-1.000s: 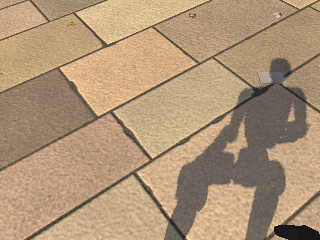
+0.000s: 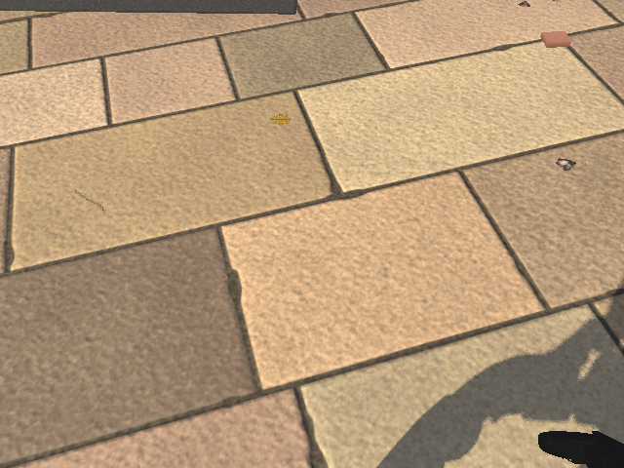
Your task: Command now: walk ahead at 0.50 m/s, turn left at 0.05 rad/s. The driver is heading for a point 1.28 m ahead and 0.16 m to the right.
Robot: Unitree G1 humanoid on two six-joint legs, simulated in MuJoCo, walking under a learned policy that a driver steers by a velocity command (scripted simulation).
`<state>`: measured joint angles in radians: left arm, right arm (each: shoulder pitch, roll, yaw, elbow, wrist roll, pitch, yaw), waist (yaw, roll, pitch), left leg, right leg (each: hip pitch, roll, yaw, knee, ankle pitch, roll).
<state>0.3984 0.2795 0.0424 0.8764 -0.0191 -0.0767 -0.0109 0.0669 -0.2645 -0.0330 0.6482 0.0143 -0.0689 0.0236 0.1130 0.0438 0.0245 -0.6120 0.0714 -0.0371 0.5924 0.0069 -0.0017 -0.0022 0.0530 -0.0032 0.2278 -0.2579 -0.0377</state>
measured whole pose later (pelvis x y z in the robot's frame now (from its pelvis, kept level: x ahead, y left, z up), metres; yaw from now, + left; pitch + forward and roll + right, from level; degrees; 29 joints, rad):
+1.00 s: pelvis +0.54 -0.01 +0.00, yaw +0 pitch +1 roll -2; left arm 0.34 0.27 0.05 0.89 -0.01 -0.08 -0.01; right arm 0.12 -0.28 -0.05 0.77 0.01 -0.06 0.01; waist 0.07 0.04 0.02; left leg -0.66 0.12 -0.04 0.68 0.03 -0.02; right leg -0.04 0.07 -0.04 0.21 -0.20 -0.05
